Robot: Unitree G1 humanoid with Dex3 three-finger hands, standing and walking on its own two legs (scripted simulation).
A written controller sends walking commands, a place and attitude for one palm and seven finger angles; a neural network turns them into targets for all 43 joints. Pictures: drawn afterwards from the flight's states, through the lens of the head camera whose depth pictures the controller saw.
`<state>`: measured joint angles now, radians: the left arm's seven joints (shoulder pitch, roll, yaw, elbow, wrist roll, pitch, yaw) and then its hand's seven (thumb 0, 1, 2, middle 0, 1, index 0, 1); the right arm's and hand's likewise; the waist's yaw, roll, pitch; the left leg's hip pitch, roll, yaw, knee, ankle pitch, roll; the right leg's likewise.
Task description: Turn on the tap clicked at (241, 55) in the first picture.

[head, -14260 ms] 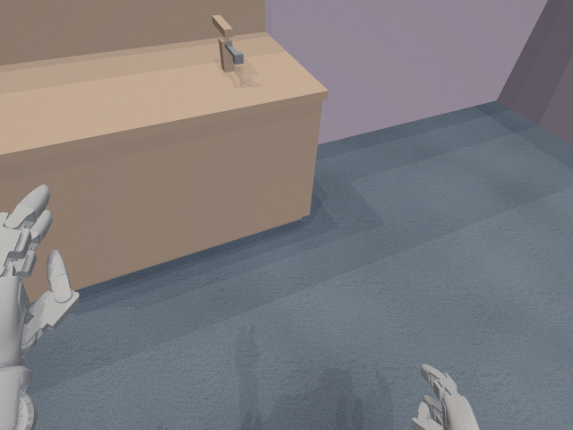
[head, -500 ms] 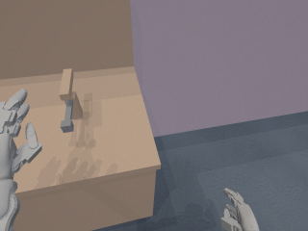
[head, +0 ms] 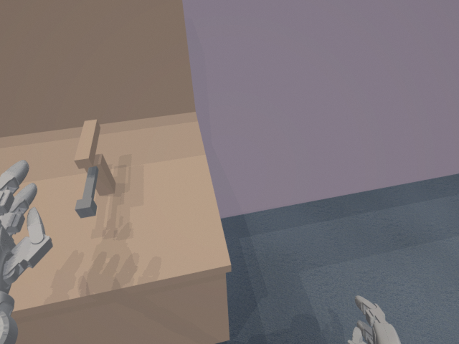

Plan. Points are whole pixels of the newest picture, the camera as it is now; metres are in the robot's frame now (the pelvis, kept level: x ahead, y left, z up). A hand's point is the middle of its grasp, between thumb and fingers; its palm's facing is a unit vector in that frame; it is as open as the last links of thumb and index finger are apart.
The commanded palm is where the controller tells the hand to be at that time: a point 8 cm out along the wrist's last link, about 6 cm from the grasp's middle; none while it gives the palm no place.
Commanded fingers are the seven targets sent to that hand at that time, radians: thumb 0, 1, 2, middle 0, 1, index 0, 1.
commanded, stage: turn the palm inward beside the body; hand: left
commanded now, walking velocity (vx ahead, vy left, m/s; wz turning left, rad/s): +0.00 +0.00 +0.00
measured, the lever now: (86, 207) +0.33 +0.33 +0.05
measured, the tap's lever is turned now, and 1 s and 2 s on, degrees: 0 0 0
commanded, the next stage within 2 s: reach beside the lever's end, fingers flat in 1.34 s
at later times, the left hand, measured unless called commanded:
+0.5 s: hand (48, 263) +0.18 +0.26 +0.14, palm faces +0.45 -0.88 -0.18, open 7.4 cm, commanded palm +0.12 +0.30 +0.16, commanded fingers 0.00 0.90 0.90 -0.20 -0.30 -0.20 -0.30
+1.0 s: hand (58, 278) +0.16 +0.24 +0.14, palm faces +0.48 -0.87 -0.12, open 7.4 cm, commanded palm +0.11 +0.28 +0.15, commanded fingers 0.00 0.90 0.90 -0.20 -0.30 -0.20 -0.30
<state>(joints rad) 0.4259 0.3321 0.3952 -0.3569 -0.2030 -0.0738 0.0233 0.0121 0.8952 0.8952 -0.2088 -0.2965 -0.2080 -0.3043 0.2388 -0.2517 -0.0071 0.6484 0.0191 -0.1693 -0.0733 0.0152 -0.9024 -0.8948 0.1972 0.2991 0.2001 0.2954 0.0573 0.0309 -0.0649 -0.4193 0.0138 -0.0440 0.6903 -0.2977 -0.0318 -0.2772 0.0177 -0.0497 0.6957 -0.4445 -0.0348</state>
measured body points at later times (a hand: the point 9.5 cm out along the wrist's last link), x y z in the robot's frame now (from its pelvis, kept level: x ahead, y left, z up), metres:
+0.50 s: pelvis -0.01 +0.02 +0.00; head -0.03 +0.01 +0.45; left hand +0.15 +0.31 +0.15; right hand +0.19 -0.18 -0.07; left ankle +0.04 +0.14 -0.72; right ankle -0.05 -0.09 -0.72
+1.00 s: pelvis -0.02 +0.01 +0.00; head -0.04 -0.01 +0.45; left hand +0.13 +0.28 +0.15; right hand +0.18 -0.20 -0.07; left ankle +0.04 +0.14 -0.72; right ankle -0.05 -0.09 -0.72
